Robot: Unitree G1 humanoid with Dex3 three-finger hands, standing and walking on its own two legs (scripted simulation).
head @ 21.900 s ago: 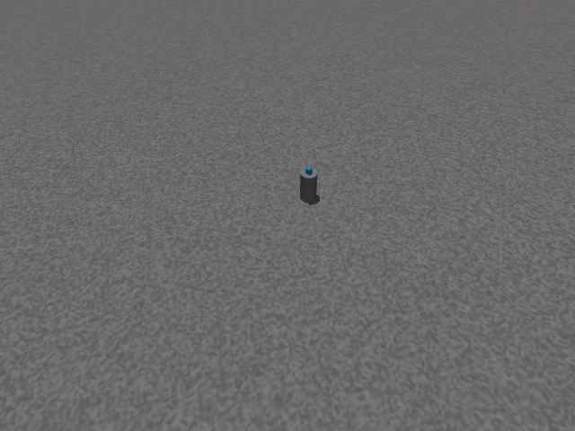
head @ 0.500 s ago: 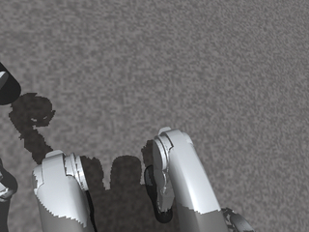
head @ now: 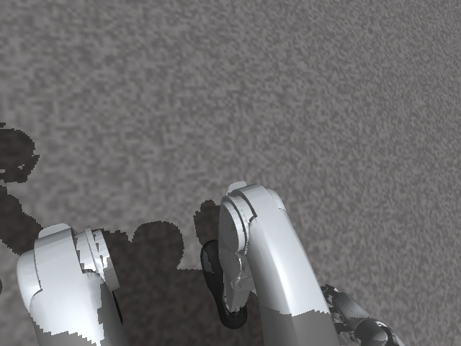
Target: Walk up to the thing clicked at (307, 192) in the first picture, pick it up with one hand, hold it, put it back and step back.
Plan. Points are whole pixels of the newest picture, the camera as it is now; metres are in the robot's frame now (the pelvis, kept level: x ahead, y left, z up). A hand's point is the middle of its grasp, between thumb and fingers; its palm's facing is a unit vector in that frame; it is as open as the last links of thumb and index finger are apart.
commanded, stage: lower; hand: left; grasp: from the side
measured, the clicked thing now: out of the picture +0.50 +0.33 -0.12
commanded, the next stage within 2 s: loosen in 0.98 s
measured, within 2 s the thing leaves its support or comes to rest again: neither
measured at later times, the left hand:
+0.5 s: hand out of the picture +0.50 +0.34 -0.16, palm faces +0.45 -0.89 -0.05, open 11.0 cm
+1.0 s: hand out of the picture +0.49 +0.33 -0.18, palm faces +0.45 -0.89 -0.04, open 11.0 cm
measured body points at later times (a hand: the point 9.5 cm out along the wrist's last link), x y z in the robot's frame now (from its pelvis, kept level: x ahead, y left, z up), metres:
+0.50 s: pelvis +0.00 +0.01 -0.01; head +0.27 +0.15 +0.32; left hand +0.47 +0.38 -0.15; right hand +0.08 -0.27 -0.06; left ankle +0.08 +0.14 -0.28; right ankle +0.11 -0.12 -0.28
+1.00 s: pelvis -0.01 +0.01 -0.01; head +0.26 +0.17 +0.31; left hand +0.46 +0.38 -0.18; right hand +0.11 -0.25 -0.05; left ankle +0.08 +0.14 -0.28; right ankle +0.11 -0.12 -0.28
